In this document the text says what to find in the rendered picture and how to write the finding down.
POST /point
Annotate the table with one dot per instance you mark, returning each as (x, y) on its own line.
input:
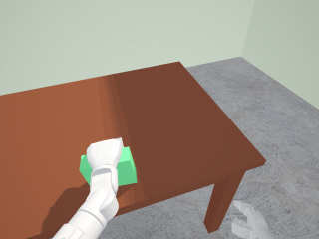
(179, 138)

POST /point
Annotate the left robot forearm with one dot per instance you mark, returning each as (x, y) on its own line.
(100, 206)

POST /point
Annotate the right robot forearm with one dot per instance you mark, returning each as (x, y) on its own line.
(262, 233)

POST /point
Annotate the sponge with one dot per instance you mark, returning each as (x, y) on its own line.
(127, 173)

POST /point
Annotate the left robot hand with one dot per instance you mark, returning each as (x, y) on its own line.
(106, 152)

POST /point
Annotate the right robot hand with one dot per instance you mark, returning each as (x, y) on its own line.
(255, 220)

